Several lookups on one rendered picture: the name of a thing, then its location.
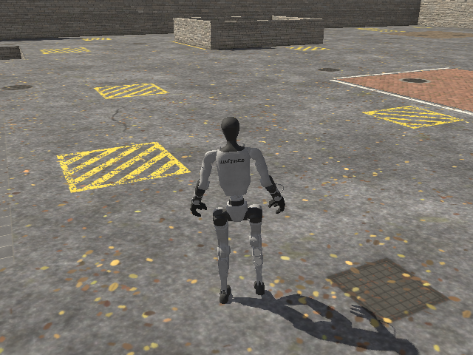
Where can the right robot upper arm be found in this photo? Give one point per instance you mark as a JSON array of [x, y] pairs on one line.
[[261, 166]]

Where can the left robot hand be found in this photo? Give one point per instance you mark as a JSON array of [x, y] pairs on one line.
[[194, 207]]

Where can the robot right thigh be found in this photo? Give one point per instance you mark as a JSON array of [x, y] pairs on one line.
[[255, 222]]

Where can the left robot forearm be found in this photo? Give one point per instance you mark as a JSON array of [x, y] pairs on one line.
[[198, 194]]

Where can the robot head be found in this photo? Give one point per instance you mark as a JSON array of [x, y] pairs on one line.
[[230, 129]]

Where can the right robot hand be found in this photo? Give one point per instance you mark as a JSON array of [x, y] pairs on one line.
[[280, 203]]

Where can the right robot forearm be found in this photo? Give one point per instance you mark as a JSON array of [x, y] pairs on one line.
[[274, 192]]

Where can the left robot upper arm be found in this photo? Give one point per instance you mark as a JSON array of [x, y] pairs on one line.
[[205, 171]]

